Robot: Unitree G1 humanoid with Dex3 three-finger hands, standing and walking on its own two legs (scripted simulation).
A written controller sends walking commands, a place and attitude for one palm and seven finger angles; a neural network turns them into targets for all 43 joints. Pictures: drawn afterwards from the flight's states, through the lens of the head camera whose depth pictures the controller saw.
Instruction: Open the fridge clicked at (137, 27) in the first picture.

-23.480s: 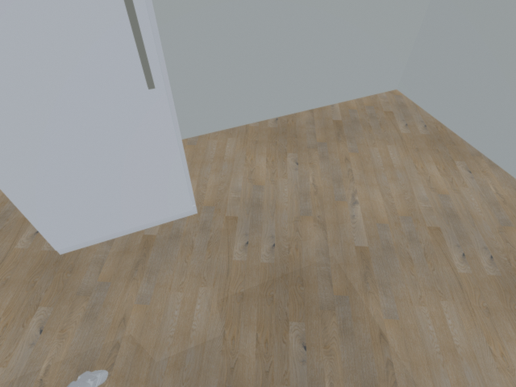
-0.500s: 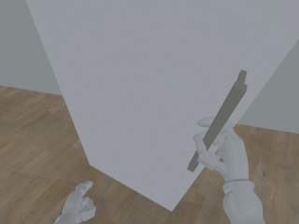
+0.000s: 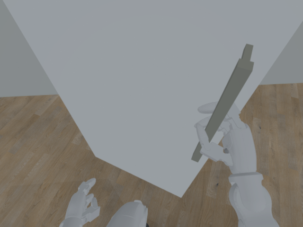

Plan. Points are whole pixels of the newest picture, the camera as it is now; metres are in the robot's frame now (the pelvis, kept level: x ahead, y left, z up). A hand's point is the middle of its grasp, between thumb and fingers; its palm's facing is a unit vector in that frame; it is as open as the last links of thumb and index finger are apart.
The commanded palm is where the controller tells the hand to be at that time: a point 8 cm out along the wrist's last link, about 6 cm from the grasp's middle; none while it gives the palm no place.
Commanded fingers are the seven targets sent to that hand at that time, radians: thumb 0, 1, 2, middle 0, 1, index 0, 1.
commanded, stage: walk backward, drawing the door open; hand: right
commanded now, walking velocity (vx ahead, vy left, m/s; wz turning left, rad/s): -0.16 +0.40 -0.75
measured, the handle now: (214, 119) +0.32 -0.08 +0.16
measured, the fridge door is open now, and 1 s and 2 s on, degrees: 29 49 54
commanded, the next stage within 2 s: stop walking and hold the door back in 1.10 s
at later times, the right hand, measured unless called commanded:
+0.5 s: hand (180, 166) +0.22 -0.01 +0.15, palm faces +0.38 +0.90 -0.22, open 6.3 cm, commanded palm +0.17 -0.05 +0.15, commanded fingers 0.00 -0.90 -0.90 0.45 1.40 0.45 1.40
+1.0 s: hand (131, 206) +0.14 +0.06 +0.15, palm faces +0.79 +0.56 -0.25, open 6.0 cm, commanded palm +0.07 +0.05 +0.15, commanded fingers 0.00 -0.90 -0.90 0.45 1.40 0.45 1.40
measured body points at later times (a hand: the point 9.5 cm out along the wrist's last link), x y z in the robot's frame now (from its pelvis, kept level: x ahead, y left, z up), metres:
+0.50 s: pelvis -0.01 +0.22 +0.01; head +0.07 +0.17 +0.45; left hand +0.24 +0.35 -0.09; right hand +0.19 -0.06 +0.16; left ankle +0.10 +0.34 -0.66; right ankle -0.03 +0.03 -0.72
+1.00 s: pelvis +0.06 +0.39 +0.02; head +0.11 +0.32 +0.46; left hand +0.34 +0.41 -0.08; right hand +0.09 +0.04 +0.17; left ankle +0.19 +0.48 -0.66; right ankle -0.02 +0.26 -0.72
